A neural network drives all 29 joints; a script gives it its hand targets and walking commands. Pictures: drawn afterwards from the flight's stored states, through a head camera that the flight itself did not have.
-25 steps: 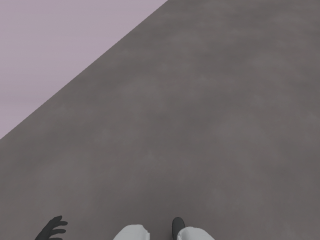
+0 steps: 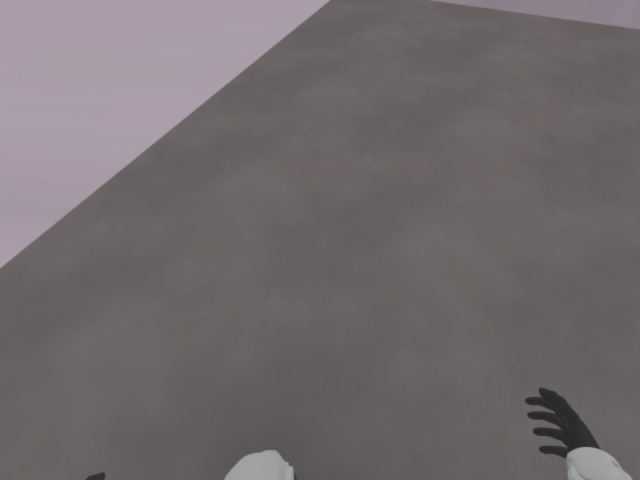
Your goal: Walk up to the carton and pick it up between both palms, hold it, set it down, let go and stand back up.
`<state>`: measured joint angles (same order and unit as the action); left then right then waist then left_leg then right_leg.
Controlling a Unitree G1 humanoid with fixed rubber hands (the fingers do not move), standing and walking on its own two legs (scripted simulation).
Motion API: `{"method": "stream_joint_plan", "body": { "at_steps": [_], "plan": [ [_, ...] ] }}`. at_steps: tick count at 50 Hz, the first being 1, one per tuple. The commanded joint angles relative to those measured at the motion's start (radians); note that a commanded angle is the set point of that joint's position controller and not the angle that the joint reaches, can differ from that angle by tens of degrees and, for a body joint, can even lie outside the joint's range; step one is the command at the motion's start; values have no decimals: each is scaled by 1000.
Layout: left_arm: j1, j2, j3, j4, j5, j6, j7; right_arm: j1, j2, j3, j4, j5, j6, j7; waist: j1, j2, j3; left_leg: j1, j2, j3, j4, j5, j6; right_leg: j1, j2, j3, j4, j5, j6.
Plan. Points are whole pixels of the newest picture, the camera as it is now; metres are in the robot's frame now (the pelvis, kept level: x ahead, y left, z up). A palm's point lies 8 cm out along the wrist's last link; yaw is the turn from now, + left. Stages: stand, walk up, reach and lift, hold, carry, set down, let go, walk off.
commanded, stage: walk up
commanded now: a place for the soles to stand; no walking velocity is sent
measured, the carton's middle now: out of the picture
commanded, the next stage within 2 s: none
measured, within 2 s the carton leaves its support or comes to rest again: neither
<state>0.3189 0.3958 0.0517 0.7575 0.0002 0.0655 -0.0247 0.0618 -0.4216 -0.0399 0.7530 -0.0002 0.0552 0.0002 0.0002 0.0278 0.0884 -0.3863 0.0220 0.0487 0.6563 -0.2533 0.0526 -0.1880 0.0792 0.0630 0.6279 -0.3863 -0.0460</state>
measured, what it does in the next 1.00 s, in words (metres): walks backwards: left foot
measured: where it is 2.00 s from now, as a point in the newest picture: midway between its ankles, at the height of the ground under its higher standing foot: outside the picture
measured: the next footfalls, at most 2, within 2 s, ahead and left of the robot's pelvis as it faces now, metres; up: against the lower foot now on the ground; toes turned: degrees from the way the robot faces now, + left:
left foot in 0.52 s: +0.00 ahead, +0.13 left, +0.00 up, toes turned -6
right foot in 1.02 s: -0.20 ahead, +0.01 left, +0.00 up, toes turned -13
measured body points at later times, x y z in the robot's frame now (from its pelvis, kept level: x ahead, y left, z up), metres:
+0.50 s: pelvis -0.09 +0.04 +0.01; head -0.05 +0.03 +0.46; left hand +0.05 +0.34 -0.09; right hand -0.01 -0.28 -0.10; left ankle -0.04 +0.13 -0.71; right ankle -0.01 -0.09 -0.72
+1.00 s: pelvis -0.21 +0.08 +0.00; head -0.22 +0.09 +0.45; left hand -0.11 +0.39 -0.11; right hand -0.11 -0.27 -0.06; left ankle -0.04 +0.14 -0.72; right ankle -0.24 +0.02 -0.71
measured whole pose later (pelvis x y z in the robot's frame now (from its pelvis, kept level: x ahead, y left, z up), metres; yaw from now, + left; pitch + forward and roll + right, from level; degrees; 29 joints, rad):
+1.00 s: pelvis -0.21 +0.08 +0.00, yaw -15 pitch -6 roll +0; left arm 0.43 0.43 0.05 0.75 0.00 0.08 -0.05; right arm 0.05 -0.41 -0.04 0.77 0.00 0.05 -0.02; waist 0.00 0.00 0.06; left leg -0.38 0.03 0.15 0.53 -0.12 0.06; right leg -0.22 0.08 -0.02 0.77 -0.44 -0.03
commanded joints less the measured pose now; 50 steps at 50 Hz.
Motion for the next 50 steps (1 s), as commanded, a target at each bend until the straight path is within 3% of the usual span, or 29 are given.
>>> {"method": "stream_joint_plan", "body": {
  "at_steps": [1,4,5,6,8,9,12,15,18,21,24,25,26,27,28,29,30,31,33,34,36,40,41,42,43,47,48,49,50],
  "plan": [
    [-92,315,70,-103,60,-37,27,-2,-133,-62,-44,-41,11,-21,6,-161,104,-123,-79,-189,491,-243,-9,-436,-350,557,-449,2,-167],
    [-168,252,61,-126,45,-50,25,65,-173,-71,-4,-31,4,-7,-43,-116,67,-115,-70,-133,548,-156,-23,-258,-241,386,-362,265,-137],
    [-137,235,61,-131,34,-53,27,80,-175,-71,1,-30,8,-4,-25,-114,29,-137,-61,-132,530,-146,-33,-164,-224,370,-331,313,-113],
    [-109,223,62,-124,32,-57,25,62,-156,-66,-8,-27,4,-4,-5,-109,-8,-153,-51,-121,505,-173,-35,-70,-228,369,-298,424,-148],
    [-15,200,52,-102,41,-56,27,35,-130,-53,-29,-9,-2,-5,47,-123,-94,-224,-52,-113,353,-205,-50,195,-203,372,-225,622,-134],
    [22,202,51,-90,37,-54,32,19,-133,-47,-37,-4,-4,-8,67,-163,-112,-253,-54,-110,302,-206,-57,280,-199,383,-207,728,-115],
    [32,204,54,-82,37,-43,34,54,-137,-43,-36,1,-3,-13,64,-178,-181,-221,-65,-121,276,-201,-52,316,-223,414,-203,827,-95],
    [-43,199,59,-111,42,-34,30,113,-145,-48,-18,3,-7,-19,36,-197,-194,-119,-68,-115,254,-205,-41,187,-223,412,-217,770,-134],
    [-120,212,62,-131,49,-29,18,159,-124,-48,-7,-4,-8,-15,16,-204,-149,18,-71,-89,212,-205,-28,-41,-230,419,-265,555,-177],
    [-171,215,61,-131,51,-22,15,194,-119,-52,7,-1,-19,-9,-11,-239,-108,137,-60,-100,63,-146,-9,-187,-205,404,-266,384,-158],
    [-164,187,48,-138,38,-18,10,256,-133,-66,28,-26,-33,-9,-49,-207,-131,298,-46,-107,-108,50,7,-325,-152,354,-209,165,-84],
    [-134,154,42,-127,30,-16,10,244,-160,-73,25,-40,-38,-13,-33,-86,-121,322,17,-176,-202,3,17,-374,-84,308,-106,58,-54],
    [-97,99,31,-124,34,-21,12,254,-243,-94,17,-47,-40,-16,-36,112,-159,349,248,-435,-329,-130,70,-445,52,188,116,-126,-11],
    [-60,142,45,-94,45,-17,20,164,-279,-104,-21,-51,-43,-19,-3,90,-125,212,392,-556,-427,-134,131,-428,89,129,328,-139,31],
    [-44,194,64,-60,62,-7,22,88,-270,-99,-45,-38,-41,-18,4,35,-86,38,427,-538,-489,-259,138,-358,59,137,467,-120,38],
    [-53,217,77,-49,66,-2,13,39,-258,-94,-39,-36,-45,-22,12,21,-17,-73,384,-497,-504,-317,114,-309,49,153,551,-61,37],
    [4,217,75,-33,51,2,5,6,-233,-87,-42,-41,-50,-27,52,-6,-20,-59,308,-386,-475,-246,65,-292,50,151,585,-1,40],
    [49,212,76,-16,43,7,-3,0,-206,-82,-51,-40,-50,-30,67,32,-49,-31,241,-294,-458,-197,15,-274,56,138,595,31,38],
    [104,209,77,11,42,10,-12,12,-189,-84,-51,-45,-45,-35,62,62,-94,36,176,-213,-425,-182,-24,-249,64,113,606,60,52],
    [95,200,74,-8,44,10,-12,6,-190,-85,-57,-48,-43,-33,47,76,-92,97,209,-252,-412,-184,10,-288,50,93,591,31,67],
    [43,213,69,-17,38,8,-12,68,-206,-89,-35,-44,-40,-33,11,79,-81,173,200,-244,-421,-224,16,-319,39,77,517,29,70],
    [124,215,59,9,40,15,-20,7,-227,-95,-47,-40,-30,-40,38,154,-96,114,253,-220,-455,-295,50,-215,4,5,414,-8,59],
    [126,212,56,16,37,14,-23,-21,-212,-89,-44,-37,-29,-40,45,128,-74,77,249,-220,-452,-283,60,-203,0,4,393,-16,58],
    [150,212,56,15,43,18,-26,-9,-222,-96,-41,-40,-28,-43,48,132,-91,61,260,-206,-478,-294,23,-153,-4,-24,347,-36,45],
    [174,206,54,18,40,18,-29,-23,-230,-98,-37,-43,-24,-44,56,138,-90,29,285,-197,-467,-301,53,-113,-23,-41,313,-53,42],
    [276,207,59,26,47,29,-40,-66,-233,-107,-39,-61,-8,-52,91,255,-70,-80,288,-134,-470,-319,5,52,-64,-105,60,-148,-22],
    [329,201,64,39,50,28,-37,-91,-223,-107,-38,-63,0,-51,121,198,-46,-173,262,-98,-362,-335,-21,122,-73,-60,-38,-122,-58],
    [336,204,67,38,50,27,-34,-74,-198,-102,-33,-55,6,-55,134,45,-13,-259,195,-55,-65,-423,-12,66,-129,98,-92,-109,-119],
    [190,262,73,-30,65,31,-27,-26,-124,-74,-22,-26,16,-49,87,-232,95,-306,15,76,299,-316,-38,-219,-281,445,-349,-344,-164]
  ]
}}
